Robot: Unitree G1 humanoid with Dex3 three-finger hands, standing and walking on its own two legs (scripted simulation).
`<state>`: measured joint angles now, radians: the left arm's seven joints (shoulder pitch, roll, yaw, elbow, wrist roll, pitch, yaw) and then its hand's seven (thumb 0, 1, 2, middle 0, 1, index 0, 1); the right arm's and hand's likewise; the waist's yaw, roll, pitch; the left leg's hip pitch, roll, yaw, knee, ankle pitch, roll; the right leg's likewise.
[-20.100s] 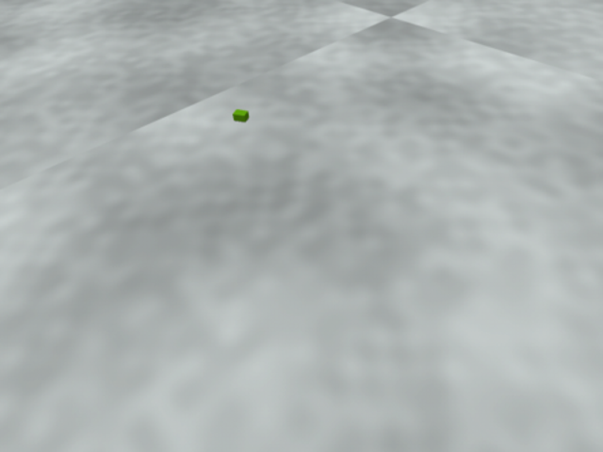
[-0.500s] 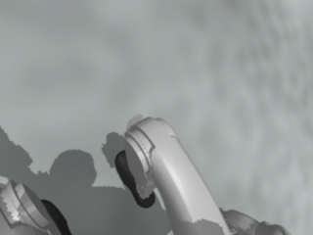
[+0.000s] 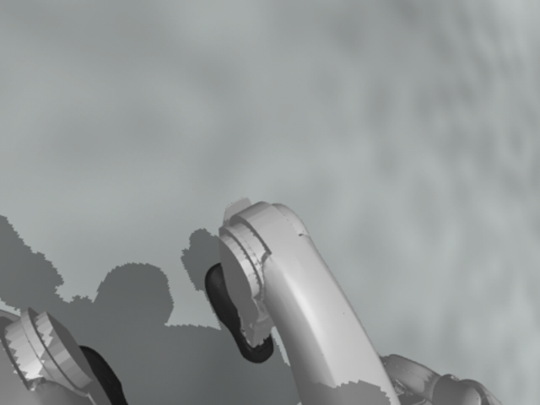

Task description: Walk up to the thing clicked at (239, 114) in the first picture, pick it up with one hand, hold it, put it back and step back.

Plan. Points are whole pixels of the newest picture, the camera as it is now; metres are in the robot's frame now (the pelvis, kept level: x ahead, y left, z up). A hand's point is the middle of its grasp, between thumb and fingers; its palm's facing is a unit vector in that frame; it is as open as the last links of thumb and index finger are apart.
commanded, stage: close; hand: left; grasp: from above
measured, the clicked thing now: out of the picture +0.44 +0.32 -0.28
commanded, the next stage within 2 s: settle in 0.46 s
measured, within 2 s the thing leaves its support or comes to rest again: leaves its support in 0.90 s
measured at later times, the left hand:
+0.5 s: hand out of the picture +0.43 +0.30 -0.25, palm faces +0.03 -0.47 -0.88, open 10.4 cm
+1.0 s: hand out of the picture +0.44 +0.31 -0.24, palm faces +0.08 -0.49 -0.87, open 10.4 cm
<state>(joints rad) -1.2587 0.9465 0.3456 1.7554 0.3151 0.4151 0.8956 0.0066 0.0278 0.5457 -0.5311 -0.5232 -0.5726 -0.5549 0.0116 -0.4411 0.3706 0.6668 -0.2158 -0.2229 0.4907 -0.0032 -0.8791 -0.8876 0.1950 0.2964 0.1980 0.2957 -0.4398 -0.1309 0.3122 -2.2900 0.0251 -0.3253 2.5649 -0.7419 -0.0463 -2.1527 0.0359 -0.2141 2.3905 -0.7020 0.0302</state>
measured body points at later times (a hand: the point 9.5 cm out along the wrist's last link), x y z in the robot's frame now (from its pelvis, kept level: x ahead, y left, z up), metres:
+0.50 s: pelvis +0.00 +0.00 +0.00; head +0.30 +0.10 +0.32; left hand +0.43 +0.32 -0.20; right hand +0.03 -0.26 -0.05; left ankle +0.06 +0.14 -0.27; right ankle +0.11 -0.12 -0.27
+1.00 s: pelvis +0.00 +0.00 +0.01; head +0.30 +0.09 +0.32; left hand +0.44 +0.33 -0.19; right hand +0.04 -0.26 -0.06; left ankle +0.06 +0.14 -0.27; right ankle +0.11 -0.12 -0.27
